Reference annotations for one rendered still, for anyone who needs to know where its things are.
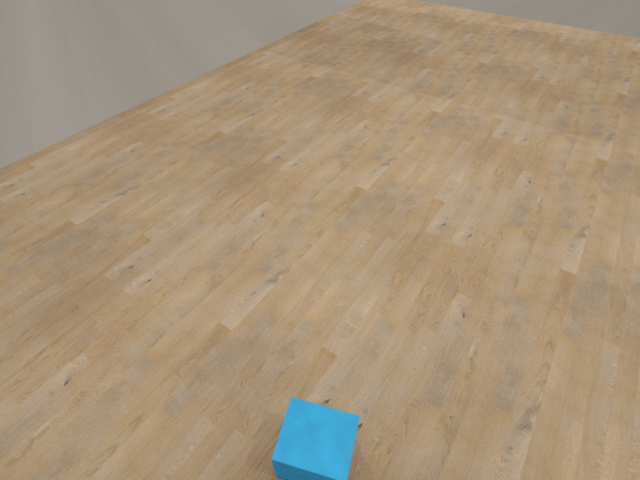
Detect carton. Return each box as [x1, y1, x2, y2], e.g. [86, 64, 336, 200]
[271, 397, 359, 480]

